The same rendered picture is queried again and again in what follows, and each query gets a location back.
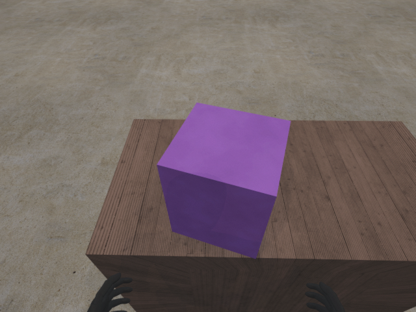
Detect pedestal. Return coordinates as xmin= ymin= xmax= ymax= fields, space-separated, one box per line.
xmin=85 ymin=119 xmax=416 ymax=312

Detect robot right hand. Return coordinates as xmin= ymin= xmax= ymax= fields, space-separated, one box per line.
xmin=305 ymin=282 xmax=345 ymax=312

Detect carton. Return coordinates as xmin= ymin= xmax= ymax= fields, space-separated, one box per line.
xmin=157 ymin=103 xmax=291 ymax=259

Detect robot left hand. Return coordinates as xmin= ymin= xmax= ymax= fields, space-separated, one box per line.
xmin=87 ymin=272 xmax=133 ymax=312

